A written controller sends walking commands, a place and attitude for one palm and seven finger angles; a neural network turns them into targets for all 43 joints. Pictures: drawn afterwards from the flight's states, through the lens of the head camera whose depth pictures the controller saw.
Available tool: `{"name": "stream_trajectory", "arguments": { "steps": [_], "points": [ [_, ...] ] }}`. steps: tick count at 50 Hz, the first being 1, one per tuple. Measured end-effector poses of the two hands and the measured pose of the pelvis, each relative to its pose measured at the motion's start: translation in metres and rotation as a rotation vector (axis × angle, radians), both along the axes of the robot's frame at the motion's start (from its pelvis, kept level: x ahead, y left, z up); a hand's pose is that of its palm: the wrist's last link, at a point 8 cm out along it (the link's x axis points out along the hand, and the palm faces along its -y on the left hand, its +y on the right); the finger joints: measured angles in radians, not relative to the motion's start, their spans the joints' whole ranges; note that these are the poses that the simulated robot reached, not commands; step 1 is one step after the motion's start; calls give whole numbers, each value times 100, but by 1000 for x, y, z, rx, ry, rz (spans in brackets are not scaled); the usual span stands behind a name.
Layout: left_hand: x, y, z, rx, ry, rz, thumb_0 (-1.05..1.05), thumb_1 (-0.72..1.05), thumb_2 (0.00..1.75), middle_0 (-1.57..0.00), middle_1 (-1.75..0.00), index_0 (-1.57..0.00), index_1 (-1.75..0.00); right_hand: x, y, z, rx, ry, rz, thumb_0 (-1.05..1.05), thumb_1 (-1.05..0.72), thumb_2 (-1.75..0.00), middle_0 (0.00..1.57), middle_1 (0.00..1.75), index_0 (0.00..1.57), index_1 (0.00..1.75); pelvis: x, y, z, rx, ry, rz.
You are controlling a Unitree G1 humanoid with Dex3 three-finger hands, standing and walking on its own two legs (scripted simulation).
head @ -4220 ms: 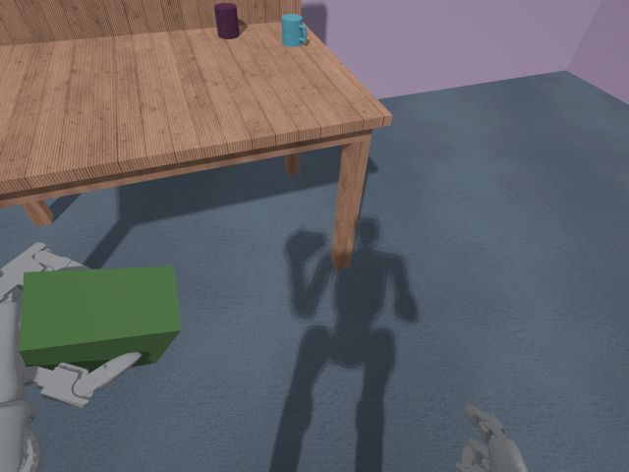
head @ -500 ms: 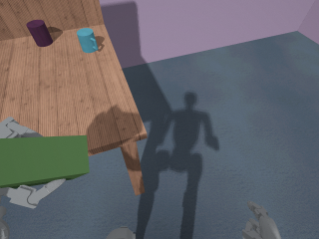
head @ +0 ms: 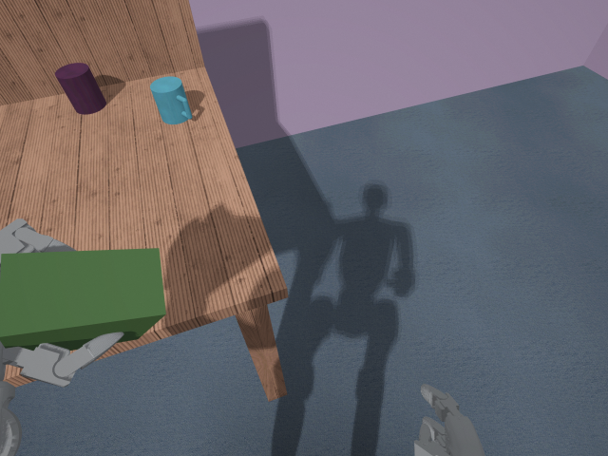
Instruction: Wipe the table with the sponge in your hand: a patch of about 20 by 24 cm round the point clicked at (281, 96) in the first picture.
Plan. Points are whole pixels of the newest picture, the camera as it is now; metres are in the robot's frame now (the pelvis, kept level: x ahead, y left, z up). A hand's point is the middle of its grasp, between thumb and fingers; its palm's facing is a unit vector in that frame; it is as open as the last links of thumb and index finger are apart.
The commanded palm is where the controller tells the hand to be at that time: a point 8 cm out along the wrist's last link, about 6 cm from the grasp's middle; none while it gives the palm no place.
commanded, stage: come to a stop and stand still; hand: left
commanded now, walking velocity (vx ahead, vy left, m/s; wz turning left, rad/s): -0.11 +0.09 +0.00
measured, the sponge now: (105, 303) +0.23 +0.21 +0.16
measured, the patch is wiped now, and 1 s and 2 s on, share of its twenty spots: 0.00 0.00 0.00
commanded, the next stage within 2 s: look again from close up in 1.28 s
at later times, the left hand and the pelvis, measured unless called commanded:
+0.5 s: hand out of the picture +0.20 +0.28 +0.19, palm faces +0.46 -0.82 -0.34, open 9.9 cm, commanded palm +0.13 +0.30 +0.18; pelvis -0.03 +0.03 +0.00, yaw -1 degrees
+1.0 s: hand (12, 302) +0.22 +0.30 +0.17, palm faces +0.38 -0.85 -0.37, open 9.9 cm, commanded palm +0.16 +0.33 +0.18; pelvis -0.01 +0.06 +0.01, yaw -1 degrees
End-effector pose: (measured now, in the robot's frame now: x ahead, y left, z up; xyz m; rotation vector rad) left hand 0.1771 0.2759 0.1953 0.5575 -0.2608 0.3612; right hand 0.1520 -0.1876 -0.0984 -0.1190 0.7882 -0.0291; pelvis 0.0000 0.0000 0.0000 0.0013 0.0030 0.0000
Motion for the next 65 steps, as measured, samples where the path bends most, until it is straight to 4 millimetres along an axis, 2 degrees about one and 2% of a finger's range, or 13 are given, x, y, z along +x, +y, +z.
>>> {"name": "stream_trajectory", "arguments": {
  "steps": [7, 11, 14, 18, 21, 28, 31, 35, 40, 48, 53, 59, 65],
  "points": [
    [6, -21, -3, -37, 31, -23, -1, -49, 99, -78, -133, -77, -134, 0, -50, 13, -91, 3, -67, 1, -90, -90, 20, 30, 20, 30, -2, -9, 7, 47, 7, -3],
    [-2, -19, 2, -9, 20, -42, -1, -49, 100, -78, -133, -77, -134, -2, -68, 26, -158, -17, -97, 1, -90, -90, 20, 29, 20, 30, -8, -8, 9, 49, 11, 3],
    [-12, -11, 2, -3, 3, -41, -1, -49, 100, -78, -133, -77, -134, -5, -72, 32, -198, -31, -102, 1, -91, -90, 20, 29, 20, 30, -13, -3, 6, 32, 9, 10],
    [-12, 31, 29, 106, -188, -18, -1, -49, 100, -78, -133, -77, -134, -11, -57, 27, -207, -55, -19, 1, -91, -90, 19, 29, 20, 30, -28, 2, -4, 1, -2, 35],
    [-16, 53, 31, 47, -240, 55, -1, -49, 100, -78, -133, -77, -134, -22, -37, 26, -153, -66, 26, 1, -91, -90, 19, 29, 20, 30, -33, 10, -2, -11, -9, 7],
    [-22, 31, -12, -118, -81, -82, -1, -49, 100, -78, -134, -77, -134, -52, 5, 29, -107, -47, -6, 1, -90, -90, 20, 30, 20, 30, -36, 38, 5, -12, -33, -34],
    [-20, 38, -19, -92, -21, -91, -1, -49, 100, -78, -134, -77, -134, -58, 19, 28, -97, -35, -15, 1, -90, -90, 20, 30, 20, 30, -38, 45, 6, -9, -31, -28],
    [-19, 59, -10, -38, -24, -40, -1, -49, 100, -77, -134, -77, -134, -56, 30, 25, -86, -24, -6, 1, -90, -90, 20, 30, 20, 30, -36, 51, 7, -10, -30, -24],
    [-18, 68, 0, -40, -66, -1, -1, -48, 100, -77, -134, -77, -134, -41, 32, 26, -94, -31, 11, 1, -90, -90, 20, 30, 21, 30, -28, 56, 9, -16, -19, -24],
    [0, 61, -16, -115, -20, -18, -1, -48, 100, -77, -134, -77, -134, -3, 19, 40, -139, -88, -7, 1, -90, -90, 20, 30, 20, 30, -12, 58, 10, -19, -9, -25],
    [7, 58, -13, -110, -18, -38, -1, -48, 100, -77, -134, -77, -134, 15, 13, 51, -157, -128, -20, 1, -90, -90, 20, 30, 20, 30, -6, 55, 10, -24, -7, -20],
    [5, 57, -7, -100, -35, -38, -1, -48, 100, -77, -134, -77, -134, 24, 11, 55, -162, -138, -20, 1, -90, -90, 20, 30, 20, 30, -1, 52, 10, -27, -4, -18],
    [2, 58, -11, -130, -20, -9, -1, -48, 100, -77, -134, -77, -134, 19, 12, 50, -156, -111, -19, 1, -90, -90, 20, 30, 20, 30, 0, 51, 11, -27, -6, -17]
  ]
}}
